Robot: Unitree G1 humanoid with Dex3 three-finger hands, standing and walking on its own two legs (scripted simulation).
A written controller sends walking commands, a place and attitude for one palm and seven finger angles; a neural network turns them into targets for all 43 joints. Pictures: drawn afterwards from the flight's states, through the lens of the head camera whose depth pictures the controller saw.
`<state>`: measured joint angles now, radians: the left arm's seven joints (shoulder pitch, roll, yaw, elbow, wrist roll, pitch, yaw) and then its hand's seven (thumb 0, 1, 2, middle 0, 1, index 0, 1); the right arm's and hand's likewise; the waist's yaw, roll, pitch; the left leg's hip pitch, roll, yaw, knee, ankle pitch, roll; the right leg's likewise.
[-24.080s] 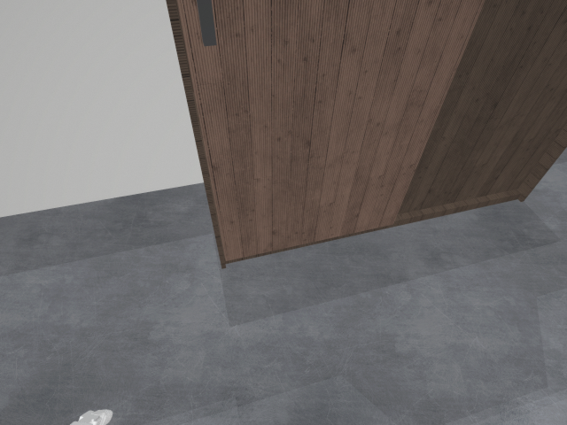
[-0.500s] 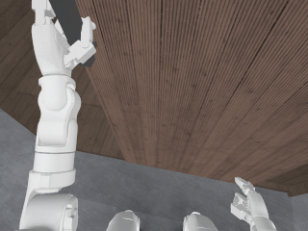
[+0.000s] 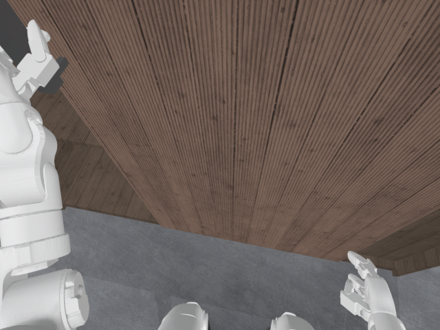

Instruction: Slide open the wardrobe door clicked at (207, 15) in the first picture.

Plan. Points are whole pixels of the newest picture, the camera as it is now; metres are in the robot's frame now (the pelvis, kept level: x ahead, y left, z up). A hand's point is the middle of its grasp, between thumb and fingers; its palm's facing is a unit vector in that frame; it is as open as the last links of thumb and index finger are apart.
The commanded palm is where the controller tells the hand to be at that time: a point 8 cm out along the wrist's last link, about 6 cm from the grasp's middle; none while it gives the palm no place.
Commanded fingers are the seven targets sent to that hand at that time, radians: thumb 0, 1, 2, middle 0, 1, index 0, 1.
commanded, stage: step sideways, sliding the door along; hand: left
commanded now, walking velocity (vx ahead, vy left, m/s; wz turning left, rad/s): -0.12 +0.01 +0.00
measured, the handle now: (24, 29) +0.42 +0.32 +0.26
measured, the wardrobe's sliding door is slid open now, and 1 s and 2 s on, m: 0.51 0.51 0.51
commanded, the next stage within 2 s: stop walking and hold the door there in 0.04 s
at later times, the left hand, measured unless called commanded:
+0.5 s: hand (38, 58) +0.39 +0.29 +0.24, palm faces +0.62 -0.75 -0.22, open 7.8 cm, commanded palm +0.34 +0.31 +0.21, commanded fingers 0.00 0.90 0.90 -0.45 -1.40 -0.45 -1.40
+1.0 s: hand (40, 59) +0.39 +0.28 +0.24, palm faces +0.56 -0.82 -0.15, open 7.7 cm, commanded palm +0.34 +0.30 +0.21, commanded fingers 0.00 0.90 0.90 -0.45 -1.40 -0.45 -1.40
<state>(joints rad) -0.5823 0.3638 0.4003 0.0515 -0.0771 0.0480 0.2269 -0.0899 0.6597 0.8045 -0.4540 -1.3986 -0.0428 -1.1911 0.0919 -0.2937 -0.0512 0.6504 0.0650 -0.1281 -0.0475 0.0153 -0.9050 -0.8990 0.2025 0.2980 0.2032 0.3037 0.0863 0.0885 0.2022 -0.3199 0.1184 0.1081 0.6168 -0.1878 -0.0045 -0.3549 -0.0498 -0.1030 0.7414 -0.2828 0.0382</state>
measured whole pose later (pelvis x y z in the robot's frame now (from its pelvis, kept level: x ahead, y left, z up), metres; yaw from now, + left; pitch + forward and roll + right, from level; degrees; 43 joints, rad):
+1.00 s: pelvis -0.03 -0.02 +0.01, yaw -11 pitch -1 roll -1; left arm -0.42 0.60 0.56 0.46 -0.07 -0.04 0.17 -0.08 0.69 0.79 -0.42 -1.31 0.00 -1.16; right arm 0.26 -0.25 0.04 0.70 0.04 -0.05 -0.06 0.02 -0.90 -0.90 0.21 0.30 0.21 0.30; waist -0.02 0.05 0.01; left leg -0.33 0.13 0.14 0.52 -0.17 -0.02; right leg -0.21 0.01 -0.08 0.50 -0.27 -0.02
